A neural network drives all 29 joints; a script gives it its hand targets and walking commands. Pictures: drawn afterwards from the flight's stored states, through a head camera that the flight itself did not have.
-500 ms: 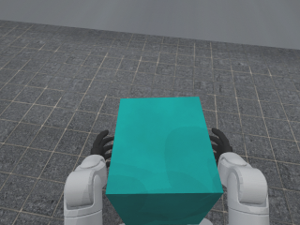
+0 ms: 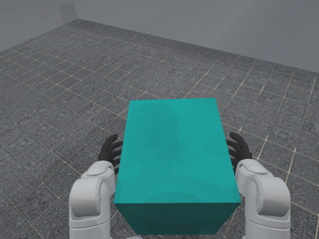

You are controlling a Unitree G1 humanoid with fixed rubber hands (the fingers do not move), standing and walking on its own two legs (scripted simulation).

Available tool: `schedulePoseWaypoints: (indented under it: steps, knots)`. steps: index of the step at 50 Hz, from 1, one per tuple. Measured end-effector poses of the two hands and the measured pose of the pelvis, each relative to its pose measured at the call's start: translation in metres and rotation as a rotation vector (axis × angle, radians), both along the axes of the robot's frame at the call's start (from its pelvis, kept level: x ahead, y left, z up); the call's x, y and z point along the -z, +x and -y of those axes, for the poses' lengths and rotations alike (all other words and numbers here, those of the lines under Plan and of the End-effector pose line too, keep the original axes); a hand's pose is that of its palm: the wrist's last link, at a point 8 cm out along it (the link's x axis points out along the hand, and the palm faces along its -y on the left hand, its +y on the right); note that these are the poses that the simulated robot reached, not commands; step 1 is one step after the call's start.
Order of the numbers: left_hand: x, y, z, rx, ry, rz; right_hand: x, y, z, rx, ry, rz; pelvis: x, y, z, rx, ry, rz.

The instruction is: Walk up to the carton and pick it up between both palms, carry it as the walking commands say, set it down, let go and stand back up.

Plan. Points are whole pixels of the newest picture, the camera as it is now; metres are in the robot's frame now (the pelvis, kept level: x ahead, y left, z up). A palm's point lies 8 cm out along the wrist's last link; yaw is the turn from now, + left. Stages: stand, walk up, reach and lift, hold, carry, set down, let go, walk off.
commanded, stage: carry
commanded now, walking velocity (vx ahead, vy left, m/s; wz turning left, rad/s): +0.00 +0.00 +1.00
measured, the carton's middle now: (173, 169) +0.29 -0.01 +0.03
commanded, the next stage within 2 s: none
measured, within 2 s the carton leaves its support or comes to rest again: neither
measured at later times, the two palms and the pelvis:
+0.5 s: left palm (0, 221) +0.17 +0.35 +0.07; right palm (135, 158) +0.30 +0.08 +0.07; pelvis +0.00 +0.09 -0.01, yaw +28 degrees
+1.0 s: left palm out of the picture -0.04 +0.45 +0.04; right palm (41, 201) +0.22 +0.30 +0.04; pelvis -0.05 +0.14 -0.04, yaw +58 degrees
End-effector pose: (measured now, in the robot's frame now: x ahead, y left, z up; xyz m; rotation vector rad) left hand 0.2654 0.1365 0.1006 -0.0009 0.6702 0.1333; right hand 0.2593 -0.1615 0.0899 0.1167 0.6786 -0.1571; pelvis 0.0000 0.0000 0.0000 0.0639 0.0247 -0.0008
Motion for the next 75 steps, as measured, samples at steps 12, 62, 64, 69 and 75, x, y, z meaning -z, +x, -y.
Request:
schedulePoseWaypoints:
  steps: [12,62,64,69,75]
  knots:
    - [0.078,-0.042,-0.158,-0.295,-0.087,-0.097,0.063,0.038,-0.167,-0.284,-0.084,-0.099,0.038,-0.001,-0.082,-0.223,-0.037,0.004]
    - [0.046,-0.387,-0.297,-1.301,-0.049,-0.020,0.044,-0.097,-0.503,-1.285,-0.050,-0.021,0.023,-0.064,-0.130,-1.247,-0.057,0.019]
    - [0.035,-0.395,-0.293,-1.320,-0.021,-0.028,0.039,-0.102,-0.506,-1.309,-0.027,-0.025,0.019,-0.065,-0.129,-1.291,-0.061,0.031]
    - [0.012,-0.423,-0.280,-1.403,-0.014,-0.027,0.017,-0.125,-0.518,-1.396,-0.024,-0.020,0.003,-0.069,-0.128,-1.415,-0.006,0.018]
    - [0.004,-0.480,-0.266,-1.537,0.001,0.008,0.004,-0.175,-0.545,-1.523,-0.004,0.011,0.003,-0.088,-0.123,-1.546,0.018,0.010]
